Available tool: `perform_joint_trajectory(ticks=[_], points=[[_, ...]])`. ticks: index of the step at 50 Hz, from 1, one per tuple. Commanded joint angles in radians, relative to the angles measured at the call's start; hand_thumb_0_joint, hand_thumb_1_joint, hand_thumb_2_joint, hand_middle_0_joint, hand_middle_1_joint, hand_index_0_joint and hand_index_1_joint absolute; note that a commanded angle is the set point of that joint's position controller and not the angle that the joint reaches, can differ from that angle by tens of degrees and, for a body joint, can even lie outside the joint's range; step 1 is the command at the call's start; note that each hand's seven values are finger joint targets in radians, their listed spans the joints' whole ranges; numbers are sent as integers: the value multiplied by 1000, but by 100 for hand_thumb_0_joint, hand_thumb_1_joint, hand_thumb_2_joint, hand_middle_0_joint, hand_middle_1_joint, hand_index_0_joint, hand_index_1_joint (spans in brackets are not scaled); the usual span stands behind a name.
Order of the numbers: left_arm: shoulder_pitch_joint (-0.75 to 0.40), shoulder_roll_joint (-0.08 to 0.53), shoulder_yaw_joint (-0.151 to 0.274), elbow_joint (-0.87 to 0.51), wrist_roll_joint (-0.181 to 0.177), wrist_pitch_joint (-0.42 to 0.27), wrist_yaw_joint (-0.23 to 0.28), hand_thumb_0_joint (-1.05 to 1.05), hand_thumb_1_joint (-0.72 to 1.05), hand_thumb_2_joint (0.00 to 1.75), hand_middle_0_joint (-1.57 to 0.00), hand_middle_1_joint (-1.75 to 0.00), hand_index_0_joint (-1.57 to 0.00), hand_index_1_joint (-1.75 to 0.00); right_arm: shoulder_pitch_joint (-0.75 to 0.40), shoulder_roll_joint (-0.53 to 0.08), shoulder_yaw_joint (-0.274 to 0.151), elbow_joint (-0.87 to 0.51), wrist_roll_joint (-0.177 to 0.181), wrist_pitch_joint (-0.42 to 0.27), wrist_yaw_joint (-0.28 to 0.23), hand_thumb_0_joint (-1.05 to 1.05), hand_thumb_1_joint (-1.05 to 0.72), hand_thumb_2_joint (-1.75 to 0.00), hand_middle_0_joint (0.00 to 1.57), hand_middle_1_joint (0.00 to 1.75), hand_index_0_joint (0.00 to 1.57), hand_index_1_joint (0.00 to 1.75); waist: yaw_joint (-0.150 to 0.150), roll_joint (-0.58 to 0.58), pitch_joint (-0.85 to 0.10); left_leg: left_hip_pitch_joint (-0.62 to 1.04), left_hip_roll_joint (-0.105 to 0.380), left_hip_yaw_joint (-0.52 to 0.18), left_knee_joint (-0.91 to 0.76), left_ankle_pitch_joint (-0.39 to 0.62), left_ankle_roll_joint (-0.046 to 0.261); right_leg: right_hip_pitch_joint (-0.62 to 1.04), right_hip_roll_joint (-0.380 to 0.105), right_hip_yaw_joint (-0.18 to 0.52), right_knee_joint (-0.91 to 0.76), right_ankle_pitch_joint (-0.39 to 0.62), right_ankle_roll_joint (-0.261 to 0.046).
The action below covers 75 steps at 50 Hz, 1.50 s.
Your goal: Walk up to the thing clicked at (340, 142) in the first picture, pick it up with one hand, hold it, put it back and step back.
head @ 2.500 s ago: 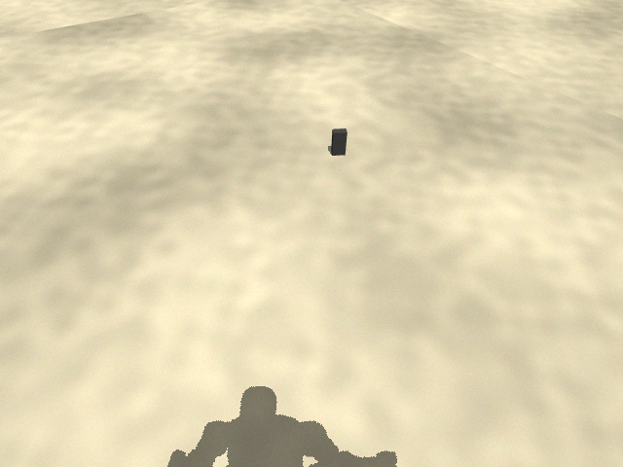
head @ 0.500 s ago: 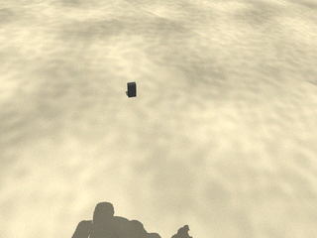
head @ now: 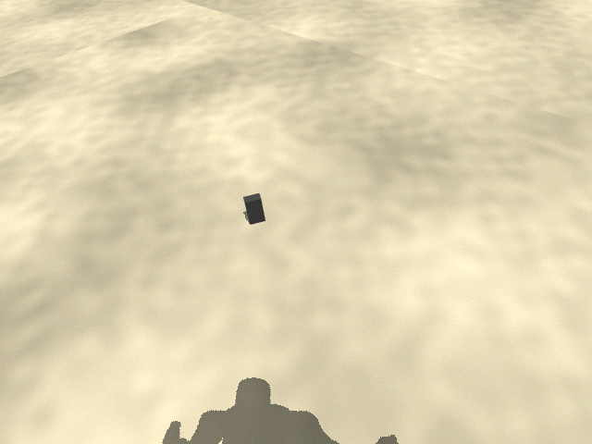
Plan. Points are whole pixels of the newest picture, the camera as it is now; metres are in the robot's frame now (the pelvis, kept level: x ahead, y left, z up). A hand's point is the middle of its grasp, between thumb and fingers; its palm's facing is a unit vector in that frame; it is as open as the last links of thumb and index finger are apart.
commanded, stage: walk up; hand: left
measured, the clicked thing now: (254, 209) +1.23 +0.27 -0.70
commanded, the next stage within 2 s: none
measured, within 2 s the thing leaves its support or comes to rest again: neither
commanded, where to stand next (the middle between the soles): +0.93 +0.08 m, yaw +0 degrees
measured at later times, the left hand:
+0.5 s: hand (126, 367) +0.30 +0.33 -0.15, palm faces -0.04 -0.94 -0.33, open 7.3 cm
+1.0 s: hand (161, 270) +0.49 +0.31 -0.12, palm faces +0.02 -0.91 -0.41, open 7.3 cm
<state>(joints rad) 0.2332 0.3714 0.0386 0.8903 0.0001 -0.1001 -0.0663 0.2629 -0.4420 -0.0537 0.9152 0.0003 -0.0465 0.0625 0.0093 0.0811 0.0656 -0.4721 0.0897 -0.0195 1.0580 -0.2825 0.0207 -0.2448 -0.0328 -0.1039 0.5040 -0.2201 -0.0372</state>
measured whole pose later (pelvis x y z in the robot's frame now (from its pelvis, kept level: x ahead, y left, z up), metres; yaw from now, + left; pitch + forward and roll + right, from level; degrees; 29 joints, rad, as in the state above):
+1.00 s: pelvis +0.46 +0.03 +0.00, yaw +3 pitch -2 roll -1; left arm 0.32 0.41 0.05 0.87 0.02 -0.10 -0.05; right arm 0.24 -0.43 -0.06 0.89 -0.01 -0.03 0.08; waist 0.04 0.06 0.08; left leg -0.50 0.09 0.01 0.77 -0.25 0.01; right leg -0.17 -0.05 -0.13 0.48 -0.28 -0.02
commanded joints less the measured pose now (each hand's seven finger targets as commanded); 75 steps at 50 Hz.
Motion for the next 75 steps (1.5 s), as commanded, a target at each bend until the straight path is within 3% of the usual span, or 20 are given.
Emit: perform_joint_trajectory(ticks=[1, 9, 12, 13, 14, 15, 20, 25, 33, 34, 35, 36, 41, 51, 55, 56, 57, 58, 63, 75], points=[[32, 316, 95, -70, -3, -33, 30, 0, 90, 90, -20, -30, -20, -30, 18, -167, -61, -63, -19, -12, 17, 0, -90, -90, 20, 30, 20, 30, 9, -216, 1, -119, 37, -11, -177, 87, -38, 45, -225, 195, -331, -119, -178], [52, 337, 100, -72, 6, -21, 27, 0, 90, 90, -20, -30, -20, -30, -128, -149, -70, -113, -18, -30, 42, 0, -90, -90, 20, 30, 20, 30, 26, -175, -9, 95, 12, 77, -480, 185, 3, 60, -233, 115, -227, 3, -142], [65, 299, 76, -73, 8, -9, 35, 0, 90, 90, -20, -30, -20, -30, 79, -206, -94, -50, -30, -39, 23, 0, -90, -90, 20, 30, 20, 30, -80, -25, -113, 417, -54, 100, -536, 76, 57, -1, -157, 34, 170, 267, -91], [123, 232, 50, -77, -1, -3, 40, 0, 90, 90, -20, -30, -20, -30, 201, -276, -119, -30, -46, -45, 6, 0, -90, -90, 20, 30, 20, 30, -127, 145, -189, 597, 84, -125, -616, -97, 127, -179, -79, -11, 488, 159, -47], [147, 206, 48, -92, -23, 0, 42, 0, 90, 90, -20, -30, -20, -30, 211, -350, -135, -67, -36, -50, -4, 0, -90, -90, 20, 30, 20, 30, -118, 249, -223, 750, 324, -625, -750, -131, 237, -456, 92, 28, 691, -257, -4], [78, 291, 54, -76, -8, 2, 55, 0, 90, 90, -20, -30, -20, -30, 183, -349, -141, -72, 6, -47, -8, 0, -90, -90, 20, 30, 20, 30, -122, 87, -220, 661, 353, -636, -776, -105, 278, -452, 10, 158, 751, -288, -25], [154, 266, 49, -13, -14, 15, 26, 0, 90, 90, -20, -30, -20, -30, 4, -220, -72, -114, 9, -56, -24, 0, -90, -90, 20, 30, 20, 30, -2, 63, -48, 310, 190, -120, -775, 189, 188, -279, -88, 148, 548, -112, 6], [23, 240, 57, -57, 6, 18, 0, 0, 90, 90, -20, -30, -20, -30, 39, -250, -81, -129, -2, -66, -17, 0, -90, -90, 20, 30, 20, 30, -41, 79, -15, 323, 195, -81, -804, 156, 229, -293, -101, 81, 273, -38, 35], [98, 265, 90, -10, 13, 4, 5, 0, 90, 90, -20, -30, -20, -30, -23, -210, -61, -161, -4, -43, -16, 0, -90, -90, 20, 30, 20, 30, 63, -51, -50, 104, 98, 34, -530, 25, 125, 158, -2, 10, 63, 32, -3], [197, 312, 112, 8, 16, -8, 19, 0, 90, 90, -20, -30, -20, -30, 29, -155, -42, -159, -6, -44, -17, 0, -90, -90, 20, 30, 20, 30, 109, -229, -112, 27, 26, 91, -242, 47, 93, 310, -70, 139, -44, -130, -29], [257, 422, 135, -7, 16, -19, 33, 0, 90, 90, -20, -30, -20, -30, 76, -103, -24, -180, 2, -45, -15, 0, -90, -90, 20, 30, 20, 30, 111, -424, -168, -191, -114, 126, 50, -222, 32, 441, -373, 654, -225, -248, -137], [225, 436, 127, -12, 1, -14, 36, 0, 90, 90, -20, -30, -20, -30, 18, -202, -48, -157, -7, -33, -30, 0, -90, -90, 20, 30, 20, 30, 115, -300, -137, -238, -73, 11, 130, -276, 31, 363, -457, 811, -259, -304, -248], [66, 303, 83, -60, -8, -16, 45, 0, 90, 90, -20, -30, -20, -30, 83, -178, -49, -73, 3, -18, -17, 0, -90, -90, 20, 30, 20, 30, 5, -240, -36, -82, -8, -50, 5, -56, 6, 96, -243, 285, -234, 69, -162], [85, 338, 91, -95, 9, -18, 34, 0, 90, 90, -20, -30, -20, -30, -96, -150, -64, -123, -18, -20, 28, 0, -90, -90, 20, 30, 20, 30, 42, -204, -3, 40, 1, 64, -421, 105, -7, 33, -248, 167, -239, -116, -163], [46, 301, 69, -102, 10, -9, 39, 0, 90, 90, -20, -30, -20, -30, 88, -188, -86, -66, -21, -36, 12, 0, -90, -90, 20, 30, 20, 30, -85, -82, -91, 389, -50, 87, -518, 89, 31, -68, -193, 76, 75, 153, -102], [103, 237, 43, -104, 1, -4, 42, 0, 90, 90, -20, -30, -20, -30, 194, -252, -109, -42, -35, -45, -1, 0, -90, -90, 20, 30, 20, 30, -123, 123, -173, 560, 45, -92, -627, -63, 88, -182, -97, -8, 408, 151, -54], [135, 181, 31, -111, -11, 2, 41, 0, 90, 90, -20, -30, -20, -30, 203, -334, -127, -74, -32, -50, -13, 0, -90, -90, 20, 30, 20, 30, -110, 260, -162, 657, 284, -559, -776, -183, 177, -457, 71, 24, 605, -265, -3], [100, 285, 51, -87, -1, 10, 59, 0, 90, 90, -20, -30, -20, -30, 177, -351, -133, -86, 5, -43, -14, 0, -90, -90, 20, 30, 20, 30, -109, 124, -145, 559, 348, -622, -798, -184, 254, -442, 2, 135, 687, -318, -17], [171, 261, 50, -17, -9, 21, 40, 0, 90, 90, -20, -30, -20, -30, 33, -220, -75, -118, 4, -52, -30, 0, -90, -90, 20, 30, 20, 30, -13, 77, -42, 339, 187, -146, -754, 221, 182, -293, -67, 161, 537, -125, 11], [32, 207, 62, -52, 7, 14, 11, 0, 90, 90, -20, -30, -20, -30, 17, -230, -76, -169, -3, -35, -25, 0, -90, -90, 20, 30, 20, 30, -8, 32, -14, 230, 150, -19, -675, 148, 164, -49, -20, 31, 76, 71, 9]])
